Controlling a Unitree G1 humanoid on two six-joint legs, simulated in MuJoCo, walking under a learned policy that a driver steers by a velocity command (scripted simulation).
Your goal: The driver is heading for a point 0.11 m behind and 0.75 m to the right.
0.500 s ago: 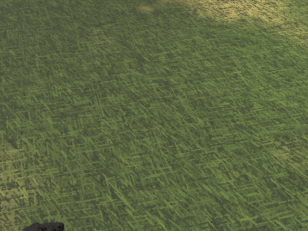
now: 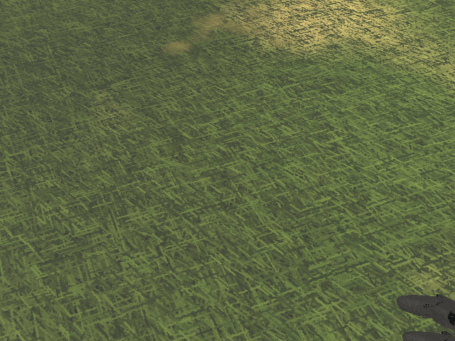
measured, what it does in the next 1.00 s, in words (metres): walks ahead, turning right: left foot, then right foot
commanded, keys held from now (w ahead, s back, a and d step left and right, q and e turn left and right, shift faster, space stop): w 0.04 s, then no key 0.42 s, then e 0.54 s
